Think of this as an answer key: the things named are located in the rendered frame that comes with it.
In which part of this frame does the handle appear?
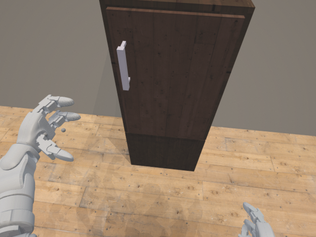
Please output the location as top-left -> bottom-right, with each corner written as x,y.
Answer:
117,41 -> 130,90

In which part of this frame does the robot right hand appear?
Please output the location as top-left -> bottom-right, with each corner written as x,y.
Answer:
238,202 -> 275,237

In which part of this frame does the left robot forearm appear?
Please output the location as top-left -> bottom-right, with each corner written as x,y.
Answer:
0,143 -> 40,237

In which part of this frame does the cupboard door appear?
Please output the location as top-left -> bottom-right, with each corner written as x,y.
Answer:
106,7 -> 245,140

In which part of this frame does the robot left hand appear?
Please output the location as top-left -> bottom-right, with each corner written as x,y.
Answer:
16,95 -> 81,161

